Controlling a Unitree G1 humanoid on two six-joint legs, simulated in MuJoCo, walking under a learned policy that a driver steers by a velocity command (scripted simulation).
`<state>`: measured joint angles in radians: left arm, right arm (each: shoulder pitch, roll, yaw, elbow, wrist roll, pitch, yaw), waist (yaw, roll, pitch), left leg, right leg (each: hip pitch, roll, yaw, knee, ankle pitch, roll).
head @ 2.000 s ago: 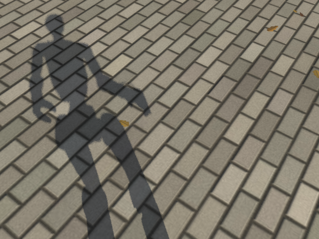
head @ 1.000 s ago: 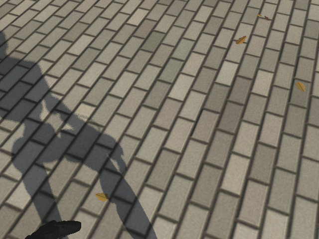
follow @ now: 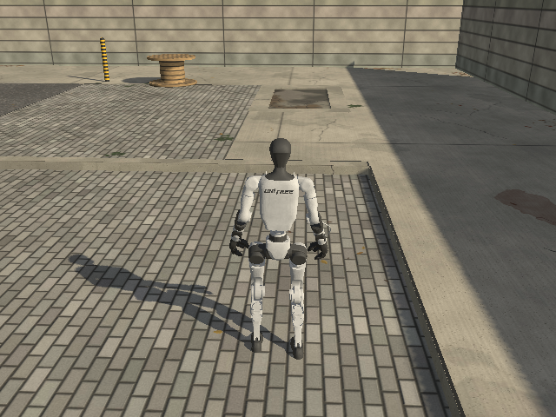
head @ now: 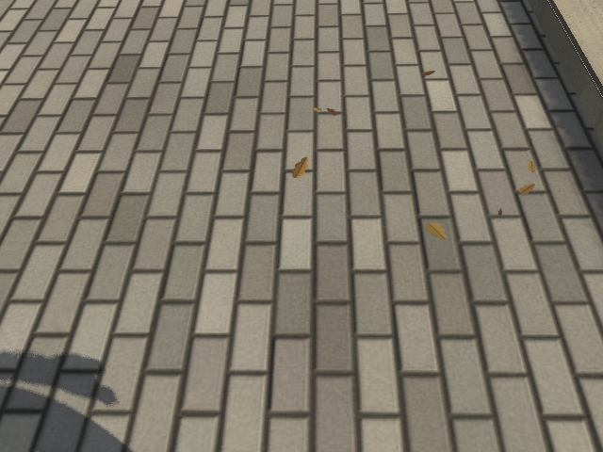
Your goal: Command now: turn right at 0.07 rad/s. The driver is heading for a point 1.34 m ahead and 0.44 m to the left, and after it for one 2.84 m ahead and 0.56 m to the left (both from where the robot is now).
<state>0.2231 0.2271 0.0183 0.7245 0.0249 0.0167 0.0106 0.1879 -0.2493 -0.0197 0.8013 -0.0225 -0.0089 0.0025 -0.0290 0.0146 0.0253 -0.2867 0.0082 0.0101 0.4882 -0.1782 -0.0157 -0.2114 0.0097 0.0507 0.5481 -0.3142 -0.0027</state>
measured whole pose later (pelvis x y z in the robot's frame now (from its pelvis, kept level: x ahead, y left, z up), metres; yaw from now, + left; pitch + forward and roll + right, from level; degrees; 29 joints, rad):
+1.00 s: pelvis +0.13 +0.05 +0.01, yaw +1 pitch +0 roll +1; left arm 0.15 0.25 0.05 0.88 -0.01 0.00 0.05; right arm 0.21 -0.22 -0.01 1.06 0.00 -0.04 -0.01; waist -0.03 -0.03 0.04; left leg -0.11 -0.06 0.05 0.38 -0.26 0.07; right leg -0.34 -0.05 0.03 0.60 -0.25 0.04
